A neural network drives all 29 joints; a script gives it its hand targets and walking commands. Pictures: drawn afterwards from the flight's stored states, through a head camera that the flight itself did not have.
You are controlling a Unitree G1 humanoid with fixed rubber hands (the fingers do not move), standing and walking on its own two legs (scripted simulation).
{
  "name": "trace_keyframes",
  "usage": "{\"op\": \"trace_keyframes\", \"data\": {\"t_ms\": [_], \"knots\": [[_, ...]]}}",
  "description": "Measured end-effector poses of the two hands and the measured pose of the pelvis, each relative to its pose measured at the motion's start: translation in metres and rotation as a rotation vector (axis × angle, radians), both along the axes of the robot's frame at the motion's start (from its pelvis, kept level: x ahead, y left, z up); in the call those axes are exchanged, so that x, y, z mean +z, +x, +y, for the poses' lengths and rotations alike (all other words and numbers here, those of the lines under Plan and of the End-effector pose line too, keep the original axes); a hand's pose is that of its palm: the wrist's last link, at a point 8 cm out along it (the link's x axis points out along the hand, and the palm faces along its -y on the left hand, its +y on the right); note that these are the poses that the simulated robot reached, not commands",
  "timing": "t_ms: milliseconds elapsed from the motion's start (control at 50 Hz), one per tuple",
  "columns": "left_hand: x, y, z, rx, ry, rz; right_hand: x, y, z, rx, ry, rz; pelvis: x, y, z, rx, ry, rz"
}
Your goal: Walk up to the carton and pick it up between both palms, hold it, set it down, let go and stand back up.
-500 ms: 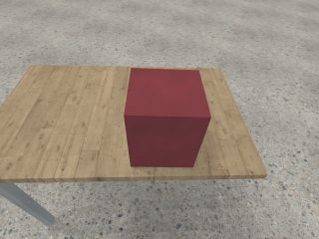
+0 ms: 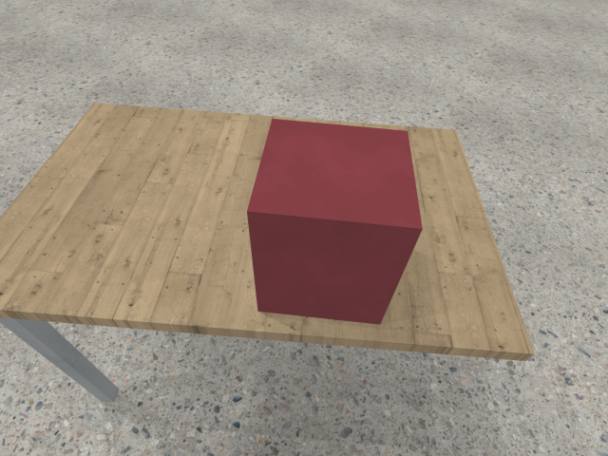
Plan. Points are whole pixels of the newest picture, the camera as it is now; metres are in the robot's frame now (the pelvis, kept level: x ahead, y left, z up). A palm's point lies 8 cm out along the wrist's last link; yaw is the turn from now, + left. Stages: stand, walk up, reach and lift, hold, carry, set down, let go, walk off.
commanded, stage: walk up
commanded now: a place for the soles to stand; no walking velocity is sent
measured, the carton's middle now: (328, 226) +0.46 -0.05 +0.02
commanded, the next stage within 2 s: reach and lift in 0.38 s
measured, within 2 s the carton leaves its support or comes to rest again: neither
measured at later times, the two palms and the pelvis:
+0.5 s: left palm out of the picture +0.07 +0.27 -0.14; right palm out of the picture +0.10 -0.25 -0.14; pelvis -0.02 +0.00 -0.02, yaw -1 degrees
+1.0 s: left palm out of the picture +0.13 +0.25 -0.10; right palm out of the picture +0.10 -0.22 -0.08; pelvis -0.05 +0.03 +0.00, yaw -7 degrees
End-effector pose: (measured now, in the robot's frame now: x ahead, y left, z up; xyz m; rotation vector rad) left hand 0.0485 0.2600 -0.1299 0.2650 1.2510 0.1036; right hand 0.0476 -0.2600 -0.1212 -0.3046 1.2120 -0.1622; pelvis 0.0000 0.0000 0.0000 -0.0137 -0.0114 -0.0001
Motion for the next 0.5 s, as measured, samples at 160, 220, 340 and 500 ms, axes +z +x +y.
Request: {"op": "trace_keyframes", "data": {"t_ms": [160,220,340,500], "knots": [[-0.003,-0.016,0.001,0.024,0.004,0.033,-0.004,0.011,0.006,0.030,0.016,-0.019,-0.003,0.000,0.000,0.021,0.015,-0.004],[-0.004,-0.021,0.000,0.021,0.005,0.044,-0.006,0.008,0.004,0.021,0.016,-0.017,-0.004,-0.002,-0.002,0.016,0.012,-0.002],[0.000,-0.027,-0.002,0.053,-0.001,0.030,-0.004,0.003,0.003,0.035,0.014,0.011,-0.001,-0.001,-0.003,0.034,0.006,-0.009],[-0.012,0.021,0.013,0.053,0.043,0.113,-0.018,0.052,0.008,0.023,0.050,-0.098,-0.021,-0.018,0.001,-0.013,0.020,0.048]]}}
